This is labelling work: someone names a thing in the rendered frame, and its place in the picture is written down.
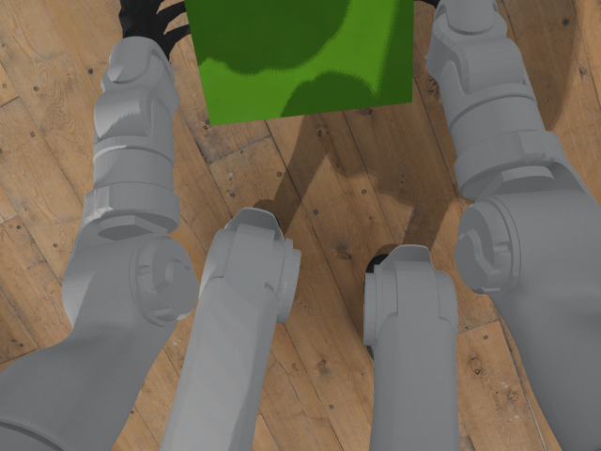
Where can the robot right upper arm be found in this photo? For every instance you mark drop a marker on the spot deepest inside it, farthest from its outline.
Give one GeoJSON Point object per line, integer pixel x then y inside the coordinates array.
{"type": "Point", "coordinates": [537, 255]}

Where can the left robot hand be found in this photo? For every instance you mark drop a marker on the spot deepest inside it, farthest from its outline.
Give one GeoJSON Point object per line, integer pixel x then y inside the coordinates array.
{"type": "Point", "coordinates": [138, 18]}

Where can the right robot shin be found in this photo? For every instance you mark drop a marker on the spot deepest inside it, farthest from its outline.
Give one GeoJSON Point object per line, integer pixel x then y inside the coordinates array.
{"type": "Point", "coordinates": [445, 286]}

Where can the robot left thigh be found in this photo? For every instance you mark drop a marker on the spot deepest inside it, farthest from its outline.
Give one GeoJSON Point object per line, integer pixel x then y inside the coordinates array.
{"type": "Point", "coordinates": [219, 388]}

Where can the right robot forearm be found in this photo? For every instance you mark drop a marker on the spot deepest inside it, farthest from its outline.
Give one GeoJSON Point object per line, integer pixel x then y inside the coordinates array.
{"type": "Point", "coordinates": [501, 143]}

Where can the robot left upper arm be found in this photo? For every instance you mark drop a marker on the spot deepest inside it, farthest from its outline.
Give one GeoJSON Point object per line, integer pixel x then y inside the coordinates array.
{"type": "Point", "coordinates": [123, 299]}

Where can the left robot forearm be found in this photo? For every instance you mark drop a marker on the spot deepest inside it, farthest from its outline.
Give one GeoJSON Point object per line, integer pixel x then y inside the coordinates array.
{"type": "Point", "coordinates": [133, 156]}

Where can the carton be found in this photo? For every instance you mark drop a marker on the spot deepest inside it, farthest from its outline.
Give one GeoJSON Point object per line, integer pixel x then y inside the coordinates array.
{"type": "Point", "coordinates": [263, 59]}

